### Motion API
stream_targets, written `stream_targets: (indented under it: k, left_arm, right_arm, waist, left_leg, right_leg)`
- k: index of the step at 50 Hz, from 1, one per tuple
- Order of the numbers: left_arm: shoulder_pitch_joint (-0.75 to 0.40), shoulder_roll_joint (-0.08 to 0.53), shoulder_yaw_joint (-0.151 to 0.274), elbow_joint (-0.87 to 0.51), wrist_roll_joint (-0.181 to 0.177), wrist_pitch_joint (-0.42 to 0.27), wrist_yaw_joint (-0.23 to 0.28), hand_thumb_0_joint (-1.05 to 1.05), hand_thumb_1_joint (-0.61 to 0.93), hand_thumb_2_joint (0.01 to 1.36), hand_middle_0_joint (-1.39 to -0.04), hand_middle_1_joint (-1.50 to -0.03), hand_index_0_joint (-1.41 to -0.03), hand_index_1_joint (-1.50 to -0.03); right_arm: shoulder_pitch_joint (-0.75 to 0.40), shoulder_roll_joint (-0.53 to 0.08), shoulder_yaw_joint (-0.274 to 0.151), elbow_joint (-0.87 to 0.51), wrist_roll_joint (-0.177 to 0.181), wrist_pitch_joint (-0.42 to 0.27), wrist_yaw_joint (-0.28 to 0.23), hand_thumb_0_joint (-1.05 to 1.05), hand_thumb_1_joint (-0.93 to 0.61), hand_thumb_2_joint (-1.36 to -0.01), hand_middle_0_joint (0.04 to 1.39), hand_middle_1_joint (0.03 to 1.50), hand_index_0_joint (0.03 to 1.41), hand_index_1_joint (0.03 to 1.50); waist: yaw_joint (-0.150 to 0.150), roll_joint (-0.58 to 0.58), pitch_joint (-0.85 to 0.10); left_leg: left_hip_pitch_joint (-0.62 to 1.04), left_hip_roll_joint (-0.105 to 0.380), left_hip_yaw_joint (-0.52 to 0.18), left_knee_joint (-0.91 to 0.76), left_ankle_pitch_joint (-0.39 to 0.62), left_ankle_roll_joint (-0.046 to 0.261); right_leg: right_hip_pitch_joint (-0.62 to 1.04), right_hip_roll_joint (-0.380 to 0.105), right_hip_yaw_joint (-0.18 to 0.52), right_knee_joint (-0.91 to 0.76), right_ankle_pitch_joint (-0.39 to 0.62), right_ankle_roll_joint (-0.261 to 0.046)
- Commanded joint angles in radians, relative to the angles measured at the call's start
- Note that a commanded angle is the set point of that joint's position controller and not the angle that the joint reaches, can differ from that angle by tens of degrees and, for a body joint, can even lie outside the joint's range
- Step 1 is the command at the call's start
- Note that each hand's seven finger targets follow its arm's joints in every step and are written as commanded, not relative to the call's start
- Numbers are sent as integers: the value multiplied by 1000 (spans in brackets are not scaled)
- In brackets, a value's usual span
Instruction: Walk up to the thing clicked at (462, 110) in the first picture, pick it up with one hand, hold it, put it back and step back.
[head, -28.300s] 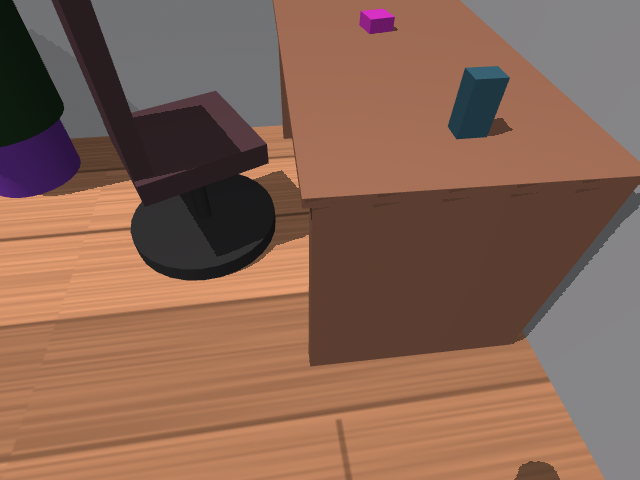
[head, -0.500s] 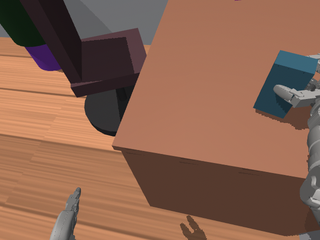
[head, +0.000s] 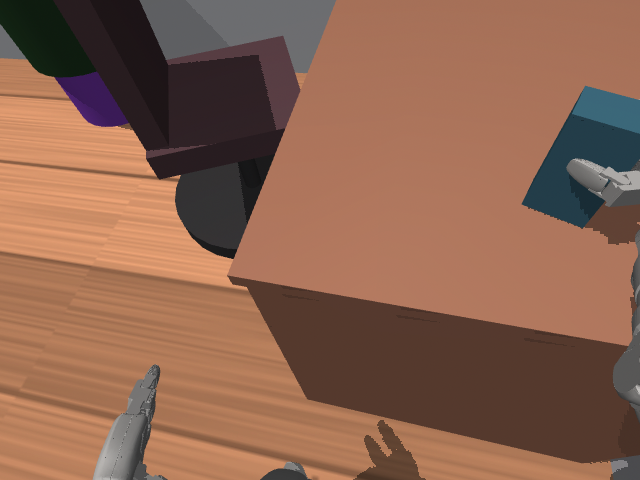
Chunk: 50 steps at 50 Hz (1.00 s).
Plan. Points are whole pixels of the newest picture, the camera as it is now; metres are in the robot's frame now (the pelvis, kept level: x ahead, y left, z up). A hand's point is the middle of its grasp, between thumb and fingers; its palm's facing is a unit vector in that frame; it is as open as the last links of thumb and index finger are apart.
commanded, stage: loosen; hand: right
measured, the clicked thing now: (583, 161) +0.52 -0.23 +0.09
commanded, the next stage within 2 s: open in 0.02 s
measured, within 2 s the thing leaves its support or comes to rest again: neither
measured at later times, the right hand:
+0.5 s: hand (616, 157) +0.52 -0.26 +0.10, palm faces +0.25 +0.97 +0.03, open 13.9 cm
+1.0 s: hand out of the picture +0.50 -0.31 +0.21, palm faces +0.31 +0.95 +0.00, open 17.6 cm
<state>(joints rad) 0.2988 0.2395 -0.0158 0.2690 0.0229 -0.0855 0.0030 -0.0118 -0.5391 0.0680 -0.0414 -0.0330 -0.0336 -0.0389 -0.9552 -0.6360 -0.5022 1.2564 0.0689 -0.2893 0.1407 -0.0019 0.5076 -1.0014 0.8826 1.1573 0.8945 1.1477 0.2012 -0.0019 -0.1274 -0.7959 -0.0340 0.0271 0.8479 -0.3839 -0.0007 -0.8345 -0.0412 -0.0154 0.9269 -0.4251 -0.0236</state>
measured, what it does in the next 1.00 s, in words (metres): stands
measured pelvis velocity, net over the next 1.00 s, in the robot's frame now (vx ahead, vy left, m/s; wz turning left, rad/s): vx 0.01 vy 0.00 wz -0.01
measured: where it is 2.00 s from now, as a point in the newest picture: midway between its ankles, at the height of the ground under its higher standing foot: outside the picture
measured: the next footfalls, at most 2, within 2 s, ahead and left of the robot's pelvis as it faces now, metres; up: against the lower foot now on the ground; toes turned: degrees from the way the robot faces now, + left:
none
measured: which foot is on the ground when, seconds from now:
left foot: down 0.00-1.00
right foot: down 0.00-1.00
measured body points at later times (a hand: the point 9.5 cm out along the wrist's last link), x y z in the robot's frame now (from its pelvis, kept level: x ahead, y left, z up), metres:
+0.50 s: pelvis +0.00 +0.00 -0.01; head +0.10 -0.03 +0.43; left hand +0.14 +0.26 -0.04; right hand +0.50 -0.31 +0.11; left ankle +0.01 +0.13 -0.69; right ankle +0.00 -0.10 -0.69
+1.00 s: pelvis +0.01 +0.00 +0.01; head +0.08 -0.02 +0.46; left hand +0.15 +0.26 -0.04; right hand +0.48 -0.36 +0.22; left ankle +0.01 +0.13 -0.69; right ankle +0.00 -0.10 -0.69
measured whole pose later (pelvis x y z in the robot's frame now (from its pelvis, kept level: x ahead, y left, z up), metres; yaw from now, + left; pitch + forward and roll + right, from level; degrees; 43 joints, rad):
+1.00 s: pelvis +0.01 +0.00 +0.01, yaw -1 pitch +16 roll +3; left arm 0.29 0.26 -0.02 0.37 -0.02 -0.05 0.04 -0.01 -0.51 0.05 -0.05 -0.04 -0.05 -0.04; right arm -1.01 -0.78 -0.52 1.21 0.07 -0.13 0.21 -0.02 0.60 -0.03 0.09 0.08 0.09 0.07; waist 0.16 -0.03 -0.14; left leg -0.67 -0.03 0.03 0.76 -0.37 0.00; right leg -0.71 -0.04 -0.01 0.84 -0.41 -0.02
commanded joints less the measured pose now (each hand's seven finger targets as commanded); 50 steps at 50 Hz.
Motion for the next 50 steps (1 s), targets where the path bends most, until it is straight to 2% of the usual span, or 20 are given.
stream_targets:
  k: [1, 2, 3, 5, 6, 7, 10, 16, 24, 28, 30, 32, 34, 38, 40, 41, 44, 45, 47, 50]
  left_arm:
    - [-12, 181, 104, -220, -1, -52, 18, 0, -503, 28, -46, -40, -52, -32]
    - [32, 170, 106, -167, 0, -44, 18, 0, -506, 30, -46, -40, -51, -33]
    - [15, 169, 98, -208, -3, -46, 18, 0, -504, 28, -45, -41, -52, -33]
    - [5, 161, 90, -213, -5, -45, 18, 0, -510, 33, -46, -41, -51, -34]
    - [5, 171, 90, -231, -5, -45, 19, 0, -513, 36, -47, -42, -52, -36]
    - [17, 157, 85, -210, -5, -42, 22, 0, -535, 55, -44, -34, -40, -37]
    - [20, 150, 80, -198, -6, -41, 21, 0, -543, 64, -43, -37, -38, -42]
    - [27, 161, 85, -217, -4, -39, 25, 0, -557, 69, -44, -37, -35, -46]
    - [22, 162, 92, -232, -10, -37, 28, 0, -570, 75, -42, -33, -26, -49]
    - [33, 154, 84, -213, -5, -34, 25, 0, -572, 75, -43, -32, -25, -50]
    - [58, 155, 89, -166, -4, -28, 24, 0, -521, 42, -49, -39, -45, -42]
    - [6, 215, 137, -247, -5, -29, 27, 0, -520, 41, -48, -38, -44, -41]
    - [63, 215, 144, -201, -5, -21, 28, 0, -522, 42, -46, -38, -41, -41]
    - [13, 179, 102, -213, -26, -12, 29, 0, -526, 44, -44, -35, -38, -40]
    - [27, 161, 83, -141, -26, -7, 29, 0, -527, 43, -43, -33, -37, -38]
    - [18, 127, 51, -107, -29, -8, 28, 0, -525, 43, -44, -34, -38, -39]
    - [-40, 134, 54, -66, -34, -17, 35, 0, -524, 37, -44, -33, -40, -36]
    - [-62, 172, 85, -64, -35, -23, 44, 0, -526, 37, -43, -32, -39, -35]
    - [-122, 205, 92, -116, -42, -34, 58, 0, -522, 33, -44, -34, -42, -34]
    - [-55, 183, 70, -88, -51, -38, 65, 0, -538, 40, -44, -33, -39, -37]
  right_arm:
    - [-435, -272, -2, -189, -8, -60, -8, 0, 86, -933, 1232, 1133, 1252, 1134]
    - [-461, -283, 3, -256, -12, -64, -6, 0, 138, -853, 1193, 1053, 1213, 1054]
    - [-429, -264, 2, -183, -10, -54, -5, 0, 160, -773, 1189, 1000, 1204, 1000]
    - [-428, -255, 2, -171, -5, -52, 0, 0, 234, -613, 1155, 902, 1165, 903]
    - [-457, -295, -14, -213, -7, -58, -2, 0, 287, -533, 1141, 865, 1151, 866]
    - [-483, -304, -11, -259, -11, -58, -1, 0, 367, -533, 1061, 834, 1071, 835]
    - [-439, -257, 15, -176, -9, -43, 1, 0, 484, -342, 970, 676, 980, 677]
    - [-483, -319, -23, -240, -7, -53, -2, 0, 607, -130, 741, 435, 745, 436]
    - [-447, -307, -22, -226, -2, -46, -2, 0, 592, -72, 428, 251, 427, 252]
    - [-443, -286, -7, -226, -8, -50, -1, 0, 571, -53, 310, 180, 306, 180]
    - [-438, -287, -6, -233, -7, -50, 0, 0, 580, -155, 210, 214, 220, 214]
    - [-479, -397, -68, -314, -9, -57, -6, 0, 573, -153, 186, 201, 194, 200]
    - [-492, -401, -58, -349, -6, -51, -3, 0, 568, -113, 154, 156, 158, 156]
    - [-508, -465, -87, -398, 1, -31, -1, 0, 592, -16, 81, 56, 77, 56]
    - [-474, -455, -81, -333, 0, -7, 4, 0, 611, -11, 74, 55, 72, 55]
    - [-489, -423, -50, -350, 0, 3, 12, 0, 611, -8, 69, 52, 68, 52]
    - [-483, -408, -24, -298, 0, 47, 33, 0, 611, -10, 65, 51, 65, 51]
    - [-525, -420, -11, -331, -2, 62, 43, 0, 611, -13, 61, 54, 62, 54]
    - [-493, -461, -36, -277, 4, 100, 66, 0, 611, -18, 57, 52, 59, 52]
    - [-459, -393, 19, -210, 20, 149, 123, 0, 602, -20, 63, 48, 63, 48]
  waist:
    - [11, -146, -477]
    - [-7, -200, -489]
    - [13, -151, -476]
    - [15, -159, -468]
    - [3, -150, -474]
    - [-8, -194, -514]
    - [7, -174, -438]
    - [-5, -205, -485]
    - [11, -171, -495]
    - [4, -219, -487]
    - [-5, -229, -488]
    - [-13, -227, -575]
    - [-19, -258, -585]
    - [-52, -243, -565]
    - [-56, -244, -510]
    - [-65, -269, -488]
    - [-64, -237, -434]
    - [-61, -233, -467]
    - [-65, -193, -464]
    - [-49, -142, -425]
  left_leg:
    - [122, -15, 5, -60, 323, 19]
    - [124, -12, 0, -55, 322, 20]
    - [123, -15, 1, -59, 324, 18]
    - [115, -14, 3, -53, 324, 19]
    - [138, -13, 4, -54, 316, 18]
    - [146, -8, -6, -50, 331, 17]
    - [120, -11, -4, -52, 298, 18]
    - [125, -13, -1, -40, 301, 22]
    - [169, -10, -6, -43, 356, 15]
    - [106, -16, 5, -35, 343, 22]
    - [91, -16, 5, -29, 350, 24]
    - [137, -17, 9, -33, 364, 24]
    - [172, -15, 6, -42, 389, 23]
    - [250, -10, 2, -77, 382, 22]
    - [245, -11, 2, -93, 364, 24]
    - [239, -9, -2, -104, 358, 22]
    - [251, -6, -5, -140, 336, 21]
    - [261, -5, -7, -145, 351, 18]
    - [278, -9, 6, -158, 339, 20]
    - [264, -16, 21, -179, 352, 18]
  right_leg:
    - [375, 0, 58, -71, 408, 8]
    - [378, 2, 52, -70, 400, 8]
    - [360, 4, 54, -65, 392, 5]
    - [352, 3, 57, -64, 395, 6]
    - [333, 5, 57, -68, 369, 4]
    - [362, 8, 48, -60, 378, 4]
    - [306, 9, 49, -65, 325, 2]
    - [329, 8, 53, -62, 355, 10]
    - [313, 13, 45, -45, 370, 1]
    - [379, 3, 57, -49, 461, 14]
    - [390, -2, 60, -43, 494, 16]
    - [431, -2, 63, -46, 514, 17]
    - [452, 5, 54, -56, 528, 18]
    - [432, 13, 43, -97, 480, 14]
    - [425, 14, 42, -119, 464, 18]
    - [428, 15, 36, -125, 447, 14]
    - [418, 17, 33, -159, 402, 12]
    - [439, 17, 33, -163, 401, 9]
    - [468, 10, 43, -185, 428, 15]
    - [518, 1, 55, -196, 527, 18]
